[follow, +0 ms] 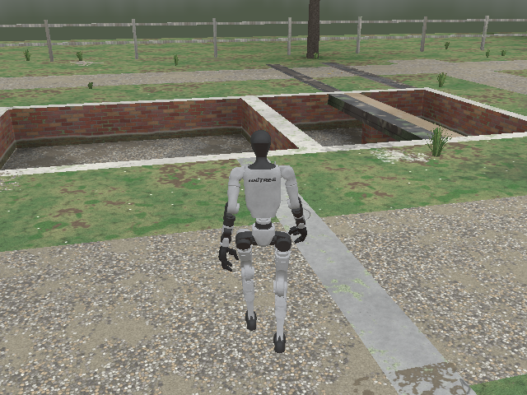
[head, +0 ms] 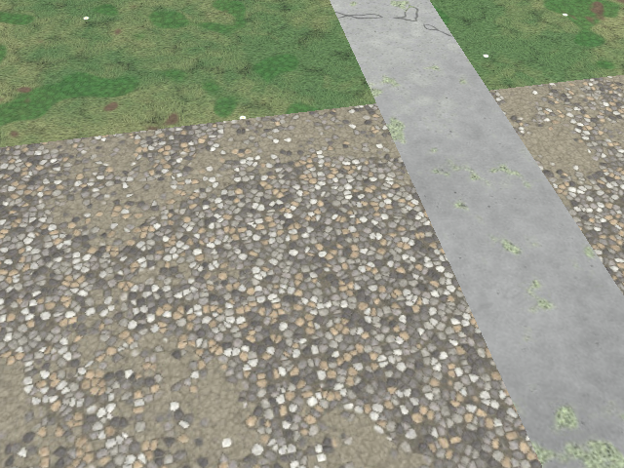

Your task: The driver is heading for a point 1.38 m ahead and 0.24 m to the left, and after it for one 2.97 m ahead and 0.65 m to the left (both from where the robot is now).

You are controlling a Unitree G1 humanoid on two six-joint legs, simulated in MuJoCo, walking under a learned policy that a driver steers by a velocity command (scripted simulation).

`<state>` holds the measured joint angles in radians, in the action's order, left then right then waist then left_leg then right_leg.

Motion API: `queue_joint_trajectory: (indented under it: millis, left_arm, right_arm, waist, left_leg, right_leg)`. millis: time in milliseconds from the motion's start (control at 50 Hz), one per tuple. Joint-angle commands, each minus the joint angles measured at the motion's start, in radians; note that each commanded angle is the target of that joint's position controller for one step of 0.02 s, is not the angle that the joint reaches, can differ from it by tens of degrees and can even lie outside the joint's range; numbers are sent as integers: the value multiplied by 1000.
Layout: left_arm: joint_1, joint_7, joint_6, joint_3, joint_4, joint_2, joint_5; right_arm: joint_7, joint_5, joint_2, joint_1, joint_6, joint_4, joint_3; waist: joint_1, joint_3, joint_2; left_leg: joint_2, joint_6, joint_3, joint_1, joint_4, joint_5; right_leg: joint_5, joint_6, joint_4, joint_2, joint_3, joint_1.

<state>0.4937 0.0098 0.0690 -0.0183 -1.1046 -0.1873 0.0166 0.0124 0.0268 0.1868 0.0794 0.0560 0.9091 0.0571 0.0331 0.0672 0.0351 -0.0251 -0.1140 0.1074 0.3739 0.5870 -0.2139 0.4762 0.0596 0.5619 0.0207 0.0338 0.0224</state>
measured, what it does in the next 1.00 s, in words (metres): walks ahead: right foot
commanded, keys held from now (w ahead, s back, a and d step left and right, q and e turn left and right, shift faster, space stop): w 1.00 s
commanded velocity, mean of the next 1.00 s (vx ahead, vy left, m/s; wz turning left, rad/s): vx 0.48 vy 0.00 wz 0.00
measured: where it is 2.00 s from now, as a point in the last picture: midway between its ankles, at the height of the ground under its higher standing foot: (320, 240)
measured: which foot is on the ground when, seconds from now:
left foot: down 0.00-0.56, up 0.58-1.00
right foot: down 0.00-0.00, up 0.02-0.52, down 0.54-1.00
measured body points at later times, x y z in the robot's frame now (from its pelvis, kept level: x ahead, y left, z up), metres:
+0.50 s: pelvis +0.23 -0.01 +0.01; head +0.27 -0.02 +0.46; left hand +0.43 +0.20 -0.11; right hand +0.12 -0.23 -0.14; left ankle +0.07 +0.08 -0.72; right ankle +0.38 -0.11 -0.70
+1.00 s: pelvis +0.50 -0.03 +0.02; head +0.53 -0.03 +0.47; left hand +0.41 +0.19 -0.13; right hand +0.68 -0.24 -0.11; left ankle +0.67 +0.09 -0.68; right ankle +0.39 -0.10 -0.72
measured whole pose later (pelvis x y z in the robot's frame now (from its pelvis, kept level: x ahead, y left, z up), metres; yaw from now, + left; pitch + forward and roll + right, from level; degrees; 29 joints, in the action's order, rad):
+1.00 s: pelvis +0.50 -0.03 +0.02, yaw +0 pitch +0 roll -2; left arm 0.48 0.01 0.10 -0.03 -1.09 -0.15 0.02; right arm 0.03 0.02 0.18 0.03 0.04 0.90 0.03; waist 0.06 0.05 -0.03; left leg 0.07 -0.06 0.07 0.60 0.64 -0.02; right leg 0.28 0.08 0.17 0.09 0.09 0.10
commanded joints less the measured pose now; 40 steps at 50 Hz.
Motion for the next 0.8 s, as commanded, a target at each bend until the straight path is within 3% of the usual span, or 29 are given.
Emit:
queue_joint_trajectory:
  millis: [20,40,60,80,100,120,200,280,420,480,500,520,540,560,580,600,620,640,680,720,760,800]
  left_arm:
    - [-52,-10,15,-21,97,-104,4]
    - [-105,-17,11,-27,121,-113,9]
    - [-139,-27,13,-27,127,-105,10]
    - [-130,-29,9,-27,121,-79,8]
    - [-104,-30,-2,-25,112,-58,18]
    - [-80,-34,-12,-22,99,-38,23]
    - [-206,-41,-31,-32,149,-57,17]
    - [-380,-43,-32,-32,209,-53,10]
    - [-561,-45,-21,-28,275,-46,6]
    - [-526,-39,-9,-35,279,-60,5]
    - [-446,-32,-3,-44,255,-72,5]
    - [-289,-24,5,-57,203,-89,7]
    - [-109,-12,16,-77,148,-141,24]
    - [38,-3,20,-105,135,-253,49]
    - [5,-16,4,-107,130,-255,20]
    - [-119,-20,0,-95,144,-211,0]
    - [-200,-25,8,-76,159,-141,-5]
    - [-238,-25,15,-62,156,-97,-2]
    - [-215,-17,29,-42,125,-44,-2]
    - [-155,-13,42,-43,98,-66,-4]
    - [-118,-12,46,-44,85,-90,-5]
    - [-80,-12,44,-38,76,-87,-5]
  right_arm:
    - [-9,-9,214,443,-1,98,60]
    - [-5,-20,182,310,-4,66,46]
    - [1,-24,126,225,2,45,29]
    - [1,-23,96,192,11,43,17]
    - [-4,-21,67,196,21,56,5]
    - [-8,-16,60,216,30,67,1]
    - [-12,-14,97,318,45,108,-1]
    - [-14,-13,89,397,47,128,-11]
    - [-28,-4,94,492,50,165,-15]
    - [-36,2,113,464,47,171,-10]
    - [-37,3,126,449,46,171,-7]
    - [-35,-1,135,431,42,172,-6]
    - [-32,-7,123,423,43,159,-11]
    - [-19,-43,33,477,44,119,-33]
    - [-15,-41,71,500,44,131,-14]
    - [-17,-27,108,408,41,107,-1]
    - [-12,-19,95,335,47,87,-5]
    - [-10,-15,72,313,44,86,-5]
    - [1,11,38,341,16,94,-7]
    - [10,14,33,325,-1,83,-5]
    - [14,13,42,241,-12,51,-4]
    - [16,9,53,140,-16,15,-4]
  waist:
    - [-177,-179,-220]
    - [-110,-45,-141]
    - [-77,18,-76]
    - [-36,45,-58]
    - [-9,48,-68]
    - [1,35,-71]
    - [-6,60,-77]
    - [-48,82,-77]
    - [-93,85,-102]
    - [-57,60,-115]
    - [-21,16,-124]
    - [47,-64,-105]
    - [111,-172,-77]
    - [118,-333,109]
    - [91,-389,150]
    - [40,-222,59]
    - [21,-118,2]
    - [-14,-58,-17]
    - [-60,-32,8]
    - [-73,-28,12]
    - [-69,0,13]
    - [-50,27,16]
  left_leg:
    - [415,-213,-805,-567,-420,-449]
    - [398,-197,-683,-434,-425,-503]
    - [362,-170,-581,-314,-455,-410]
    - [314,-127,-482,-233,-474,-303]
    - [275,-99,-401,-183,-480,-195]
    - [249,-91,-337,-168,-478,-100]
    - [224,-101,-249,-196,-514,7]
    - [216,-101,-210,-278,-521,111]
    - [242,-100,-161,-448,-443,373]
    - [256,-78,-135,-490,-338,615]
    - [250,-64,-120,-482,-242,770]
    - [220,-45,-90,-451,-67,840]
    - [182,-25,-66,-289,161,673]
    - [62,22,-4,33,545,190]
    - [-46,21,-110,192,751,-283]
    - [31,8,-158,267,781,-194]
    - [68,7,-155,259,731,-110]
    - [101,8,-149,217,664,-67]
    - [122,26,-141,138,591,-41]
    - [122,41,-120,154,561,-21]
    - [135,58,-102,225,503,39]
    - [143,74,-85,287,414,109]
  right_leg:
    - [17,43,701,38,-40,-647]
    - [-56,59,738,-36,-75,-695]
    - [-134,60,693,-70,-78,-672]
    - [-170,53,629,-97,-75,-617]
    - [-189,39,583,-113,-72,-563]
    - [-213,28,574,-110,-55,-529]
    - [-319,-7,476,-129,-20,-634]
    - [-422,-37,294,-129,3,-724]
    - [-428,-9,70,-82,42,-697]
    - [-322,38,0,-40,65,-579]
    - [-292,57,-22,-4,79,-462]
    - [-320,80,-85,32,98,-277]
    - [-308,117,-93,-43,16,-10]
    - [-137,214,-143,-355,-412,295]
    - [-128,282,-301,-450,-741,309]
    - [-97,247,-310,-403,-583,173]
    - [-165,219,-344,-364,-452,23]
    - [-246,178,-375,-311,-353,-83]
    - [-377,138,-400,-247,-229,-182]
    - [-496,145,-408,-230,-178,-187]
    - [-515,149,-433,-218,-142,-182]
    - [-541,147,-450,-205,-120,-160]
